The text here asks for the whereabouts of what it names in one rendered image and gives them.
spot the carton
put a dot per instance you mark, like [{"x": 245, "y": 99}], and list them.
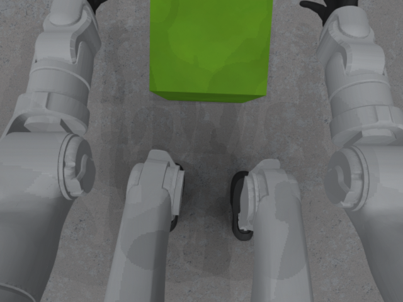
[{"x": 210, "y": 50}]

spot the left robot hand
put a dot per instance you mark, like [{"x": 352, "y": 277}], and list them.
[{"x": 95, "y": 4}]

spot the robot left forearm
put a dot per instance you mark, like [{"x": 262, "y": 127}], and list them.
[{"x": 56, "y": 97}]

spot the right robot hand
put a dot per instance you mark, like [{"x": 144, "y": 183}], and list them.
[{"x": 325, "y": 12}]

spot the robot right forearm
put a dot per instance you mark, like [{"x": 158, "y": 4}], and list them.
[{"x": 358, "y": 86}]

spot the right robot thigh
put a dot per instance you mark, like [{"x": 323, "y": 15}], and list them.
[{"x": 281, "y": 263}]

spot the right robot shin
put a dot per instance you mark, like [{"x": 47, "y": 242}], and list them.
[{"x": 268, "y": 164}]

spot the robot left upper arm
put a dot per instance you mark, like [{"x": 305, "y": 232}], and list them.
[{"x": 41, "y": 175}]

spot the robot right upper arm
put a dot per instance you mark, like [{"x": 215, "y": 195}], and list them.
[{"x": 367, "y": 182}]

